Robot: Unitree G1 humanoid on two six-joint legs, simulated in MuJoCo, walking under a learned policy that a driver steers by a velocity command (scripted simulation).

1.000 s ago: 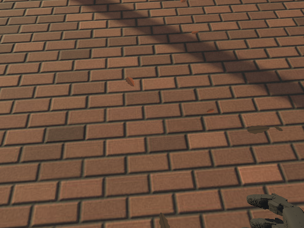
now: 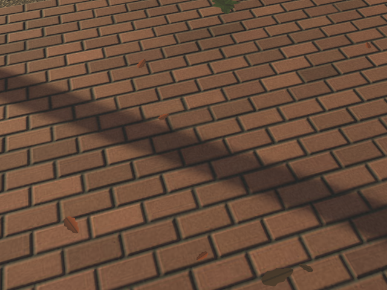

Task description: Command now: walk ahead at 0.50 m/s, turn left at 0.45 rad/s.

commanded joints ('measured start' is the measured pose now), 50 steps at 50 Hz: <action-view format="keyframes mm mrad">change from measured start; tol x32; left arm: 1 26 177 33 -21 5 3 20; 24 -479 121 1 -337 9 40 -45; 30 23 295 54 -256 36 1 1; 50 24 188 43 -122 -2 -1 -27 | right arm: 1 -1 -68 -14 -68 -3 -13 -6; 31 361 -96 -43 -100 53 -54 -47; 50 -132 -78 1 -195 -10 -2 19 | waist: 1 -43 -126 -2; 27 -68 65 -31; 31 8 -364 -358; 50 11 -121 39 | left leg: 1 88 -88 79 -31 -127 62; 4 561 -57 -81 -176 -209 174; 6 918 305 -855 -339 -139 399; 12 433 109 -380 -429 215 229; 28 507 61 -465 -185 392 74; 32 -49 -104 -225 598 -474 9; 50 42 -10 -37 -8 -58 -18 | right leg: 1 14 -308 6 199 1216 -37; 4 -231 -277 -18 805 926 -24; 5 -669 -83 0 1193 -20 28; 6 -842 -12 230 1336 -150 33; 24 -785 -103 215 464 303 102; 29 -235 -81 248 262 207 18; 32 20 -507 955 88 -208 -141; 50 -189 -325 102 -27 507 -79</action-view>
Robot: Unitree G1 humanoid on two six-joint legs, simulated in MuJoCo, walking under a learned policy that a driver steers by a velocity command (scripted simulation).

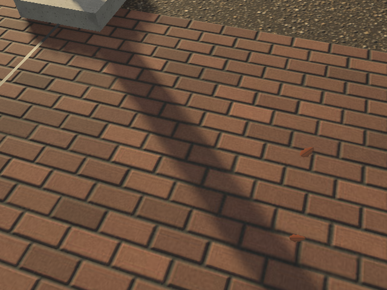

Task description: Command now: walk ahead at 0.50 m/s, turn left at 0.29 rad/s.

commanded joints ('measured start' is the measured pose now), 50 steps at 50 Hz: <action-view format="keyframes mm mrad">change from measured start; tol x32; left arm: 1 18 160 32 -23 -3 -2 5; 28 -410 55 0 -158 7 49 -38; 34 89 281 90 -44 40 35 -2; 50 23 172 68 -28 -20 33 3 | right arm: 1 -91 -41 1 -84 -6 -19 -2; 7 395 -272 -72 55 -13 -45 -59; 50 -84 -56 4 -22 3 -45 -52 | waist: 1 -19 -137 54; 7 -173 195 -377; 50 6 -102 8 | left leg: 1 78 -29 65 -113 -47 33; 5 552 -100 77 -259 -89 115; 7 980 388 -676 -403 -90 291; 13 502 151 -191 -535 188 159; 26 663 160 6 -624 286 135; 32 750 161 125 -145 879 72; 35 1 -129 2 690 -415 -9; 50 -25 18 -12 -8 67 -110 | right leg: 1 -36 -267 95 -55 496 -130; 5 -83 -223 16 418 787 -89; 7 -620 9 78 1018 -280 -28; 8 -707 -38 210 1068 -206 -40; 32 -331 88 61 297 95 -161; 35 293 -358 980 76 170 -425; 40 -206 -163 515 -16 328 -274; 50 -122 -92 497 -14 379 -223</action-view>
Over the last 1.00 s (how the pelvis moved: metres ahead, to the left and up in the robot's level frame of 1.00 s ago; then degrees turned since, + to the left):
0.52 0.09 0.01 34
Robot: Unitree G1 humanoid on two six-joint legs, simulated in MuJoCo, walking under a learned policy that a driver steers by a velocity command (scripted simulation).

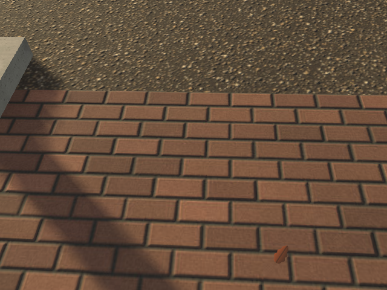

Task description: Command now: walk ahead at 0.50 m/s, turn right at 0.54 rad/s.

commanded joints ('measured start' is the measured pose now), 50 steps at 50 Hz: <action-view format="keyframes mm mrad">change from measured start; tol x32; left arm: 1 66 161 38 -44 5 -8 9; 30 -403 53 -37 -247 43 21 -51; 35 79 221 22 -111 86 -14 -3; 50 -47 77 -14 -20 18 -64 15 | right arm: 1 -127 -65 -8 -98 8 -15 4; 10 301 -310 -72 -56 -25 -54 -45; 50 78 -25 -32 34 15 9 29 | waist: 1 28 -96 -3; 10 -135 227 -349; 30 -102 66 32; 36 65 -274 -377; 50 -49 -92 53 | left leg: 1 5 -54 44 -97 70 -5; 8 478 -126 30 -348 -54 76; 10 965 316 -537 -457 -302 223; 16 531 146 -162 -594 -52 185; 33 662 127 166 -336 604 173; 36 52 -132 131 438 -442 97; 50 -22 -28 38 62 77 82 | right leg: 1 13 -241 205 -51 332 -110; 8 -37 -209 252 268 530 -21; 10 -430 10 45 799 -229 45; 12 -570 -106 19 954 -240 35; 33 -173 -97 -204 182 34 -9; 36 419 -569 575 8 10 -198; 50 6 -346 -162 -192 307 -42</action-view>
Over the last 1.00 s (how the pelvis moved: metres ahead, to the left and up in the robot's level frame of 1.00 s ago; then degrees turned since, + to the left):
0.54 -0.01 0.00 -14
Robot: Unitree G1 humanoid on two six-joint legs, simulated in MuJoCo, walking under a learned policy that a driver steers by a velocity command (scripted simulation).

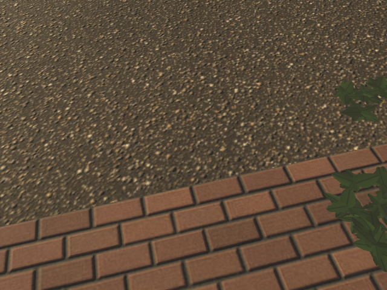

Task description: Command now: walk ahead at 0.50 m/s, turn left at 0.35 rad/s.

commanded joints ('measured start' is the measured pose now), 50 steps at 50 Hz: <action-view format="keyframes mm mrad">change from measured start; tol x32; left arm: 1 -21 103 16 -41 -2 -22 7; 50 -167 181 22 -244 9 90 41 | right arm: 1 -93 -18 5 -78 -2 -11 10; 12 260 -231 -74 -35 -31 -22 -22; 50 1 -134 -39 -170 14 98 -9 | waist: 1 -1 -104 80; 13 -111 184 -324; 50 -14 -198 -64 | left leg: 1 -7 2 37 -129 113 2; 11 537 -155 131 -429 -117 198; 13 969 299 -736 -609 52 437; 23 485 30 -147 -588 781 226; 37 490 -34 -393 -337 456 86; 39 210 -309 -102 53 -605 0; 50 179 -119 -2 121 -330 -82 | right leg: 1 -67 -271 52 -109 337 -78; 10 127 -318 -78 397 1035 -30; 13 -624 6 51 1271 -330 77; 36 -361 -41 204 327 -38 79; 39 61 -527 678 148 753 -159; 50 -111 -340 226 90 328 -139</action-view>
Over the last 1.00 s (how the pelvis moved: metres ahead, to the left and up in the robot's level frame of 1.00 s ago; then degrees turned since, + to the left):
0.50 -0.09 0.00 -15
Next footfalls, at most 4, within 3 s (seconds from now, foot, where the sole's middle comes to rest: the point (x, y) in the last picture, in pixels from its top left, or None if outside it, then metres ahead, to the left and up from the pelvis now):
0.22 left None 0.28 0.11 -0.78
0.76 right None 0.48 0.00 -0.78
1.20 left None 0.30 0.15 -0.78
1.54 right None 0.41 -0.03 -0.78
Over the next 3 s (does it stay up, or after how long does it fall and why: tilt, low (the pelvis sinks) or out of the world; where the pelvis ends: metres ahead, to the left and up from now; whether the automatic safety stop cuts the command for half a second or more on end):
stays up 0.56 0.24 -0.02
